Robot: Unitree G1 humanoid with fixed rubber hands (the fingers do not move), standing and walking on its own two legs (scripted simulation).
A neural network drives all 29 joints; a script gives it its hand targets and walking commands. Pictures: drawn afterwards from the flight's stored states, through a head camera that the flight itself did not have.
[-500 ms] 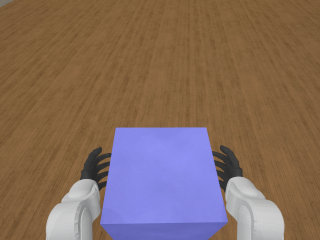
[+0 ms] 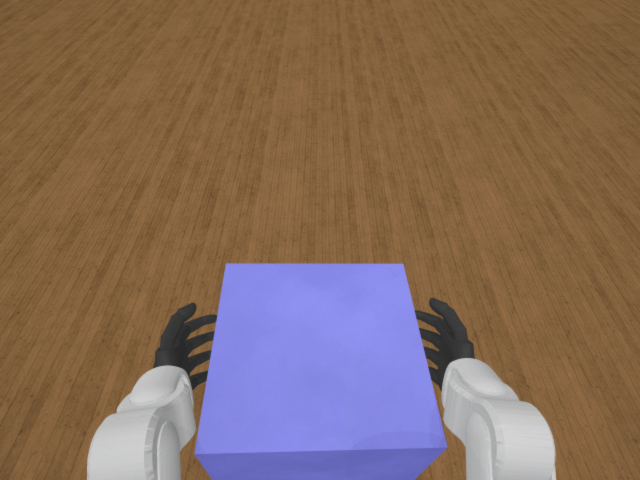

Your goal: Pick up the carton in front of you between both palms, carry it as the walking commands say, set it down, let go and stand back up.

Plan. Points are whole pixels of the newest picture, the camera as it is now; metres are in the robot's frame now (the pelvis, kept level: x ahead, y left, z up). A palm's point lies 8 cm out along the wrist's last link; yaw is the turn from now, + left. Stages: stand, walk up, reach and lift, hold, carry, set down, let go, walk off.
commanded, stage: carry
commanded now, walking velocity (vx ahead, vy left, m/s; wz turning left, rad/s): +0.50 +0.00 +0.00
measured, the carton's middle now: (314, 389) +0.24 +0.00 -0.01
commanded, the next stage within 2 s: hold in 1.94 s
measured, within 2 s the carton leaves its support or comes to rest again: neither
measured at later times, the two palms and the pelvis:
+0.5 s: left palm (218, 189) +0.50 +0.13 +0.10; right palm (413, 186) +0.52 -0.17 +0.09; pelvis +0.27 -0.03 +0.01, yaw +4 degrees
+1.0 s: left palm (212, 159) +0.58 +0.16 +0.09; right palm (391, 155) +0.60 -0.14 +0.09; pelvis +0.36 -0.01 +0.00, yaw +3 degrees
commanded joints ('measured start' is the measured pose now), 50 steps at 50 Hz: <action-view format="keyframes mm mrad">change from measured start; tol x16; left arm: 1 -371 -872 -692 -114 -278 -57 -139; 18 -314 -638 -638 -163 -271 -18 -93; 50 -392 -755 -638 -5 -239 -46 -156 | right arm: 1 -369 871 661 -145 290 -36 142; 18 -289 628 608 -179 252 11 88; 26 -377 823 670 -177 278 2 118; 50 -382 745 623 -33 236 -15 153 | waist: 1 11 94 -285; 14 6 207 -146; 19 42 -211 -382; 50 16 44 -276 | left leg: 1 445 291 -370 -258 260 55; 5 433 244 -244 -328 175 52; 11 419 181 -57 -261 600 22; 16 366 135 17 -28 557 -58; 17 299 109 8 68 437 -91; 19 36 -6 -90 392 -340 -141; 21 14 15 -198 404 -459 -109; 28 279 44 -126 -133 1 -96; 36 250 123 -162 -32 441 -88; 50 264 117 -156 -13 429 -79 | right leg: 1 -289 -57 63 31 101 -24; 15 -38 67 -174 -694 512 15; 17 214 18 -146 -797 746 18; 18 441 -190 31 -671 1203 -53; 19 558 -313 209 -699 1312 -188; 29 175 -132 -51 -787 413 -56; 36 172 -92 -64 -604 792 -26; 50 163 -83 -53 -581 706 -23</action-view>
